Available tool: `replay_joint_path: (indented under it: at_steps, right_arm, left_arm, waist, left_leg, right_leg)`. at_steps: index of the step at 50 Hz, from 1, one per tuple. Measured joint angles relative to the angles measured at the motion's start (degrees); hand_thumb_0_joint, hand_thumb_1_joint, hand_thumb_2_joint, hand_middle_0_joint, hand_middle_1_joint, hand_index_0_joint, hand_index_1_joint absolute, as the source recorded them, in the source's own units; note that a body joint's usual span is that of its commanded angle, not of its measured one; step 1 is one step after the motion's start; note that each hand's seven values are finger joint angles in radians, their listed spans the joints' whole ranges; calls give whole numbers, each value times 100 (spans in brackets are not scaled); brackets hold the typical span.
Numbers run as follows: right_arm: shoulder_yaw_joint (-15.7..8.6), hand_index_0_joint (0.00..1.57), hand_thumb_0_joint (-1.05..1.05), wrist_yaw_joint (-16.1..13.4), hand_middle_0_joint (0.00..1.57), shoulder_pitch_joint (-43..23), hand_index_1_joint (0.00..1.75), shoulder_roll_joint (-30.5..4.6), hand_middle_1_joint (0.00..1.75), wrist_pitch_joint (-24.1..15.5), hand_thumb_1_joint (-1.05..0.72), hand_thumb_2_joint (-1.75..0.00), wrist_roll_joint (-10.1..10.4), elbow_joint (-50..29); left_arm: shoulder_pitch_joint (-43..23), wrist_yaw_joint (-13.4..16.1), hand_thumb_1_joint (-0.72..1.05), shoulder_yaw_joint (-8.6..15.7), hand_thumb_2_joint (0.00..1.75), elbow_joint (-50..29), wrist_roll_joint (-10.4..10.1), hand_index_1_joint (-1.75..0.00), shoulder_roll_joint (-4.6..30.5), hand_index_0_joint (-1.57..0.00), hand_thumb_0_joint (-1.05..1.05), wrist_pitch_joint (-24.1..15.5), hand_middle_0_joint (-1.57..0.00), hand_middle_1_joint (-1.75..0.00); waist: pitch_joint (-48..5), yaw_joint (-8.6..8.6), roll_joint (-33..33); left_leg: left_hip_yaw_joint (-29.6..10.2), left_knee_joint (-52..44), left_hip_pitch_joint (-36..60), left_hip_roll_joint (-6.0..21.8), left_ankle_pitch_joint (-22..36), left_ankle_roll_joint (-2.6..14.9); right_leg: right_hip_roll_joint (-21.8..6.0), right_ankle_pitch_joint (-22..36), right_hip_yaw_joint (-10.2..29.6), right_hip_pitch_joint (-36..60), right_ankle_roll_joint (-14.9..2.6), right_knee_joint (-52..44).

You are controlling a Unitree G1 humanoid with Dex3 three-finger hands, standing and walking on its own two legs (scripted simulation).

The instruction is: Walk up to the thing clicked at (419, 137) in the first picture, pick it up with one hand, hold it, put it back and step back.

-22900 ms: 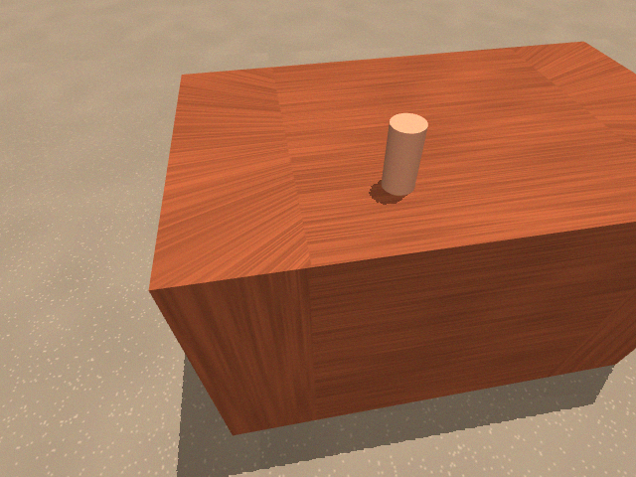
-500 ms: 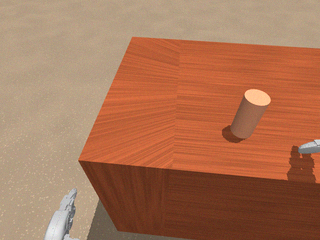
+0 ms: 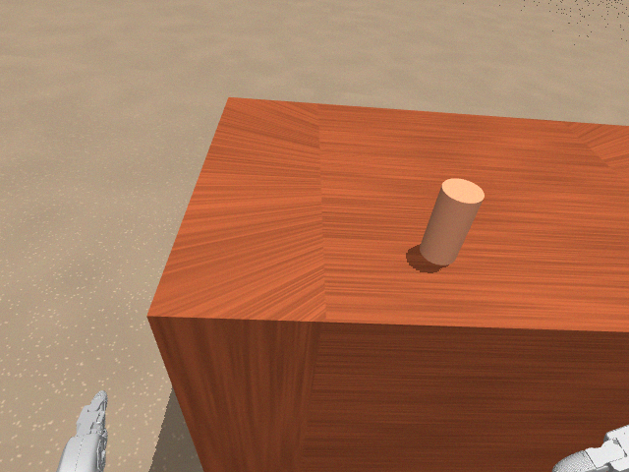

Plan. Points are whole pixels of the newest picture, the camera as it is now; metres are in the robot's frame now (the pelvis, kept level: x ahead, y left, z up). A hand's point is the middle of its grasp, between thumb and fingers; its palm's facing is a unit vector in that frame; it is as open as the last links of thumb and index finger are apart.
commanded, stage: sink last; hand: right
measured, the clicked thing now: (449, 223) +0.51 -0.23 +0.06
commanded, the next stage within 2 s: home in 0.24 s
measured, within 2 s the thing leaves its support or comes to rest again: neither
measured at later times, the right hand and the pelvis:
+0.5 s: hand out of the picture +0.17 -0.30 +0.18, palm faces +0.53 +0.71 -0.47, open 17.4 cm; pelvis -0.01 +0.01 +0.01, yaw +0 degrees
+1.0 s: hand out of the picture +0.17 -0.20 -0.05, palm faces +0.17 +0.96 -0.24, open 17.4 cm; pelvis +0.01 +0.00 +0.01, yaw +0 degrees
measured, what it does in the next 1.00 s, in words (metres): stands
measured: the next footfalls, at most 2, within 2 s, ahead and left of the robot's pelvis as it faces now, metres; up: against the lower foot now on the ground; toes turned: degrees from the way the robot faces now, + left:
none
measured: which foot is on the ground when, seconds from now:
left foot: down 0.00-1.00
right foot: down 0.00-1.00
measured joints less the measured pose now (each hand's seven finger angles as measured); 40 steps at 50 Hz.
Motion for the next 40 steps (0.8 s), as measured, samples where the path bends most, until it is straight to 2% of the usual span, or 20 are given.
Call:
replay_joint_path:
  at_steps: [3, 6, 14, 20, 24, 27, 30, 35, 40]
  right_arm:
    - [23, 7, -1, 43, 7, 43, 5, 84, 6, -88, 56, -5, 7, 54]
    - [-47, 7, -1, 49, 7, -107, 6, 67, 6, -186, 57, -5, 8, 234]
    - [-451, 7, -1, -44, 7, -339, 6, -303, 6, -549, 57, -5, -51, 406]
    - [-775, 7, -1, -139, 7, -706, 6, -592, 6, -960, 54, -5, -169, 693]
    - [-922, 7, -1, -111, 7, -899, 5, -639, 6, -1123, 54, -6, -134, 1324]
    - [-764, 6, -1, -53, 6, -916, 5, -450, 6, -1058, 55, -5, -94, 1611]
    - [-399, 6, -1, 10, 6, -814, 5, -121, 6, -915, 55, -6, -86, 1684]
    - [298, 6, -1, 98, 6, -526, 5, 327, 6, -714, 52, -7, -191, 1779]
    - [764, 7, -1, 52, 7, -339, 6, 413, 6, -537, 51, -7, -301, 2105]
  left_arm:
    - [75, 19, -50, 104, 4, 47, -10, -5, 74, -6, -1, -173, -6, -5]
    - [4, 19, -50, 112, 5, 458, 19, -5, 69, -6, -1, -303, -5, -5]
    - [-253, 38, -51, -159, 5, 1607, 184, -5, -191, -5, -1, -470, -5, -5]
    - [-388, 145, -51, -275, 7, 1382, 264, -7, -238, -6, -1, -580, -6, -6]
    - [-358, 158, -42, -527, 17, 954, 212, -10, -183, -8, -1, -733, -8, -9]
    - [-389, 85, -29, -751, 27, 948, 175, -13, -264, -9, -1, -854, -10, -12]
    - [-447, -28, -11, -856, 37, 1151, 174, -15, -369, -11, -1, -926, -11, -15]
    - [-540, -133, 17, -798, 50, 1527, 214, -19, -411, -13, 0, -960, -13, -18]
    - [-605, -74, 44, -741, 64, 1664, 276, -23, -313, -16, 0, -841, -16, -22]
  waist:
    - [1, -37, 144]
    - [128, -31, 251]
    - [468, -17, 110]
    - [481, -20, -74]
    - [351, -26, 17]
    - [323, -62, 187]
    - [374, -69, 321]
    - [592, 34, 369]
    - [721, 168, 362]
  left_leg:
    - [43, 59, 49, 2, -16, 45]
    - [91, 93, 53, -25, 10, 92]
    - [131, 49, -139, -124, 173, 148]
    - [126, -85, -30, -65, 226, 96]
    - [76, -244, 147, -29, 243, 59]
    - [40, -366, 276, -12, 261, 46]
    - [37, -483, 363, 8, 287, 35]
    - [34, -646, 400, 17, 354, -1]
    - [19, -745, 358, -14, 400, -22]
  right_leg:
    - [5, 52, 44, 75, 42, -37]
    - [-17, 116, 96, 88, 74, -54]
    - [-109, 252, 147, -127, 132, -46]
    - [-52, 312, 134, -26, 92, -176]
    - [-20, 329, 74, 180, 60, -359]
    - [-6, 336, 32, 327, 50, -492]
    - [13, 337, 23, 399, 31, -574]
    - [22, 330, 14, 376, -8, -605]
    - [-11, 303, -2, 290, -26, -584]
